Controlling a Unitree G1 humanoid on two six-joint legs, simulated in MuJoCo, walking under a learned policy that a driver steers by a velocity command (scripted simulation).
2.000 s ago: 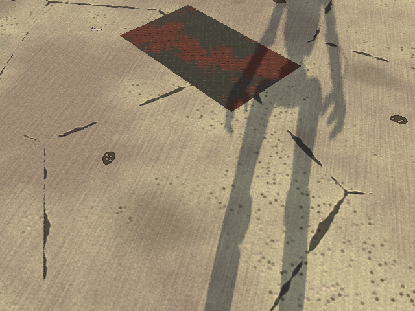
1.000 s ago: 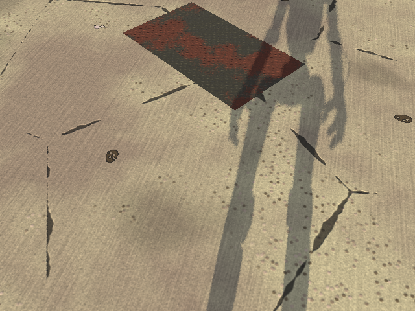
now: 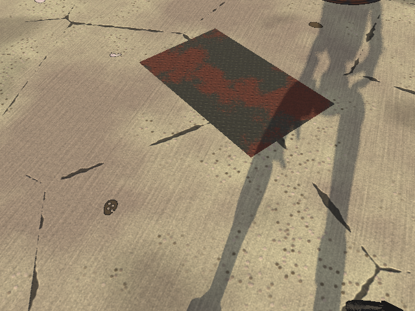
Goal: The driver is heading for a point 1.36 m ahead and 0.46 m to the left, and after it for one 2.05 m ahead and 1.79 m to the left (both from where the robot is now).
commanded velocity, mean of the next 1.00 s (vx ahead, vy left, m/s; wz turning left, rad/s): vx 0.98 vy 0.00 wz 0.46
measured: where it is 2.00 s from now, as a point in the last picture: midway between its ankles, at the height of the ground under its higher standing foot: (109, 100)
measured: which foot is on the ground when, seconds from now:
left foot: up 0.00-0.14, down 0.16-0.64, up 0.66-1.00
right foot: down 0.00-0.14, up 0.16-0.60, down 0.62-1.00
